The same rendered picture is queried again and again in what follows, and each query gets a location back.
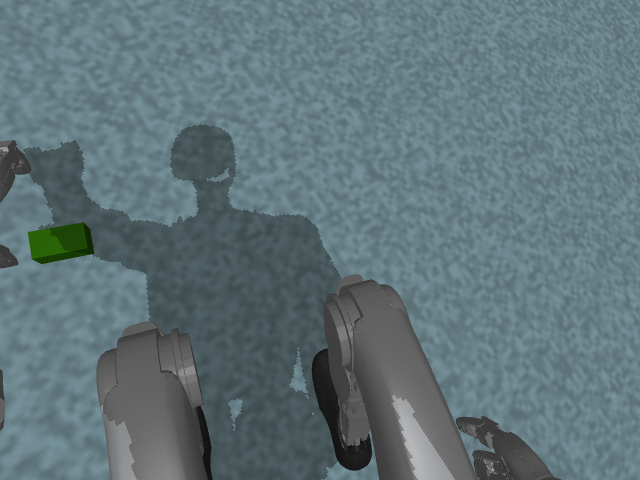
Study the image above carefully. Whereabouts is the left robot hand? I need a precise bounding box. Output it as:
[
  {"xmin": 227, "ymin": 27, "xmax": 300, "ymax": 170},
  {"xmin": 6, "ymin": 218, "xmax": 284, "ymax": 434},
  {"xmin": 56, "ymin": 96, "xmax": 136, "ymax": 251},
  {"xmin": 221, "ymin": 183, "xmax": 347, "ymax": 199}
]
[{"xmin": 0, "ymin": 140, "xmax": 31, "ymax": 269}]

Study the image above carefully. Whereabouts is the left robot foot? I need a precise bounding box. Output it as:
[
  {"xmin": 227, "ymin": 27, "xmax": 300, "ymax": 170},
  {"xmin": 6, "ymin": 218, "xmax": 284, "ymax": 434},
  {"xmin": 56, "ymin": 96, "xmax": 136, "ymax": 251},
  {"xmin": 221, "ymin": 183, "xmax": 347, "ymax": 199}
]
[{"xmin": 196, "ymin": 406, "xmax": 213, "ymax": 480}]

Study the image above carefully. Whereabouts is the right robot hand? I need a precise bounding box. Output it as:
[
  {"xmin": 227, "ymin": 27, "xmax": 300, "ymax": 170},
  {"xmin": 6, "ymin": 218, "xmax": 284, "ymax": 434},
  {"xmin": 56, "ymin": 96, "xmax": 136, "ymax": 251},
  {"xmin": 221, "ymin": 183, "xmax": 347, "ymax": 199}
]
[{"xmin": 456, "ymin": 416, "xmax": 554, "ymax": 480}]

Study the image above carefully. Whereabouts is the small box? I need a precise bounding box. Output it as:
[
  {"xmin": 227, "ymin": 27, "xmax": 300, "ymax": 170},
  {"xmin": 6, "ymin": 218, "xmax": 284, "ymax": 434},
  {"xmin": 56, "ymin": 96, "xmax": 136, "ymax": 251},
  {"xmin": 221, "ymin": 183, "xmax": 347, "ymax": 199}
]
[{"xmin": 28, "ymin": 223, "xmax": 94, "ymax": 264}]

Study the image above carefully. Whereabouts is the right robot foot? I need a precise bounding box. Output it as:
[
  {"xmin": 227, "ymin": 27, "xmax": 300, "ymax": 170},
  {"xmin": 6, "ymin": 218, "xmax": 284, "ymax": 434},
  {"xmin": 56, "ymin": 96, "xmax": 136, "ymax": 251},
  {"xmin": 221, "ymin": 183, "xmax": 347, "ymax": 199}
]
[{"xmin": 312, "ymin": 348, "xmax": 372, "ymax": 471}]

